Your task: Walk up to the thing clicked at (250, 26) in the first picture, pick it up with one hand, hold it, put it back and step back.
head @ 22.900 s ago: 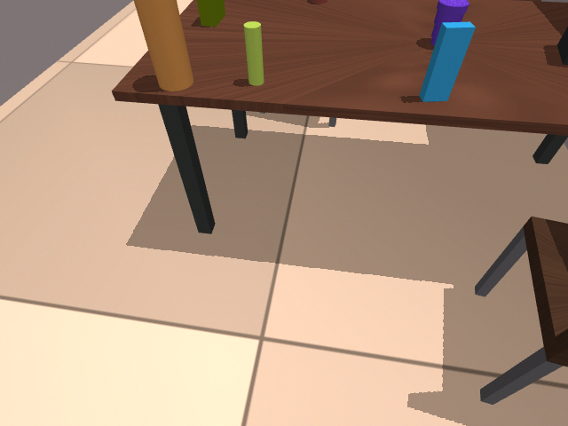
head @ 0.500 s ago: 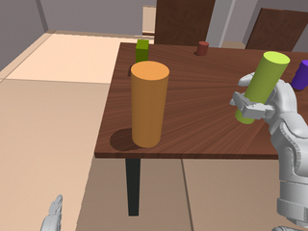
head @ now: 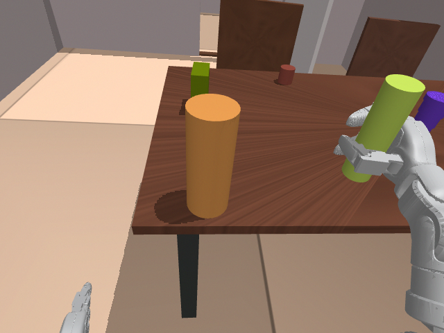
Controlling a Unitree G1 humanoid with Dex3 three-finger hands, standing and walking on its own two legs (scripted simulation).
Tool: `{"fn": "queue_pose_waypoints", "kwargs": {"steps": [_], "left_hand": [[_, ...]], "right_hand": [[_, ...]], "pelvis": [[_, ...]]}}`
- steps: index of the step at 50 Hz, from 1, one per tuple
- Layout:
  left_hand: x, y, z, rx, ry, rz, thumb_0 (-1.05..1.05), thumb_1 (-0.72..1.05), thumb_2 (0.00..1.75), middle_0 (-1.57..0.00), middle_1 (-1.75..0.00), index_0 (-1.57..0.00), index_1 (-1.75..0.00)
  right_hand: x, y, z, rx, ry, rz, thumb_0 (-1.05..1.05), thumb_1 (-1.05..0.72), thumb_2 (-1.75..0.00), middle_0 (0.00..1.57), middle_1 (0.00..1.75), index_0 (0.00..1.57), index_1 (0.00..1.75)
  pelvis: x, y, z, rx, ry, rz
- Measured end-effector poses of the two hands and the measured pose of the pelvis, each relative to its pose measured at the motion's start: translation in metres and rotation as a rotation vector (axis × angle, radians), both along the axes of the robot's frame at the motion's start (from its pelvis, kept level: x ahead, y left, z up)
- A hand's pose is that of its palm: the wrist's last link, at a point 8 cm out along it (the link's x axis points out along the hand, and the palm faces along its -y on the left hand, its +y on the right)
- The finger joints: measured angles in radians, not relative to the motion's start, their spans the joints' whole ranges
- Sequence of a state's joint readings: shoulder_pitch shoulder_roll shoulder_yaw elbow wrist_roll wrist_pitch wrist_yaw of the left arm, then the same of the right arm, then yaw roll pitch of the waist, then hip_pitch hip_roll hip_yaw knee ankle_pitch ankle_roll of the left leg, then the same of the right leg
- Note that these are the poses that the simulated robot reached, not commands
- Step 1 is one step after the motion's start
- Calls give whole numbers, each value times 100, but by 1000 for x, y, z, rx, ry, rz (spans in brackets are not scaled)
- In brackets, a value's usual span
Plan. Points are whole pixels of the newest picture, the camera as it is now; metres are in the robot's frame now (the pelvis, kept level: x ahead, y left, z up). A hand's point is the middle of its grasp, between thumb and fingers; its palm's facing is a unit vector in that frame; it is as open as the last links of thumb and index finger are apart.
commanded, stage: hold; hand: right
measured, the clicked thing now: (376, 134) +0.33 -0.19 +0.27
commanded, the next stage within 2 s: crouch in 1.94 s
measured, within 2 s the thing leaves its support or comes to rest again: neither
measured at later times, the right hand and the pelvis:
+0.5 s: hand (357, 145) +0.33 -0.17 +0.25, palm faces +0.05 +1.00 -0.05, open 5.8 cm; pelvis +0.00 +0.00 +0.00, yaw +0 degrees
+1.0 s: hand (353, 143) +0.33 -0.17 +0.25, palm faces +0.06 +1.00 -0.03, open 5.8 cm; pelvis +0.00 +0.00 +0.00, yaw +0 degrees
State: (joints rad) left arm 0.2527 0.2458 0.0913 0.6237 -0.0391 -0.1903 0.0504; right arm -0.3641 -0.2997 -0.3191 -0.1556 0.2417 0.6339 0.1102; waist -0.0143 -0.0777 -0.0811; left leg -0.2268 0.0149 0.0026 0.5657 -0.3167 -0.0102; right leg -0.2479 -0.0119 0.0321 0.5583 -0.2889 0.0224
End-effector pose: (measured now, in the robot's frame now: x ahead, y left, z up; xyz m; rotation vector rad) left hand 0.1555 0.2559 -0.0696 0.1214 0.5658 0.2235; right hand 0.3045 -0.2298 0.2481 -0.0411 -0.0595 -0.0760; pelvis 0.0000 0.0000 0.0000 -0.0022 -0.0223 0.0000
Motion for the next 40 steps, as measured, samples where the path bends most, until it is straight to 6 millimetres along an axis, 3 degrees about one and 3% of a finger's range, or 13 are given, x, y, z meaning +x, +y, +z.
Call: {"fn": "queue_pose_waypoints", "kwargs": {"steps": [10, 20, 27, 35, 40], "left_hand": [[-2, 3, -1, 8, 2, 6, -1, -54, 5, -5, -5, -5, -5], [-1, -2, -1, 10, 3, -1, -1, -54, 5, -4, -5, -5, -5], [6, -4, 2, -5, -36, -3, -1, -54, 5, -5, -5, -5, -5], [-8, 3, -4, 9, 17, 6, -1, -54, 5, -5, -5, -5, -5], [-10, -1, -6, 16, 36, -8, -1, -54, 5, -5, -5, -5, -5]], "right_hand": [[1, 4, -10, 7, 32, 4, -1, -9, -114, 98, 112, 99, 112], [-2, 3, 5, -9, -24, -6, -1, -9, -114, 98, 112, 99, 112], [-2, 9, 2, -1, 14, 36, -1, -9, -114, 98, 112, 98, 112], [0, -1, -2, 10, 24, -23, -1, -9, -114, 98, 112, 98, 112], [4, 6, -3, 3, 11, -5, -1, -9, -114, 98, 112, 98, 112]], "pelvis": [[-1, 1, 0, -1, 3, -1], [0, 1, 0, 1, -2, -1], [0, -1, 0, 1, -5, -2], [-3, 1, 0, -1, -2, -1], [-4, 1, 0, 0, 1, -1]]}}
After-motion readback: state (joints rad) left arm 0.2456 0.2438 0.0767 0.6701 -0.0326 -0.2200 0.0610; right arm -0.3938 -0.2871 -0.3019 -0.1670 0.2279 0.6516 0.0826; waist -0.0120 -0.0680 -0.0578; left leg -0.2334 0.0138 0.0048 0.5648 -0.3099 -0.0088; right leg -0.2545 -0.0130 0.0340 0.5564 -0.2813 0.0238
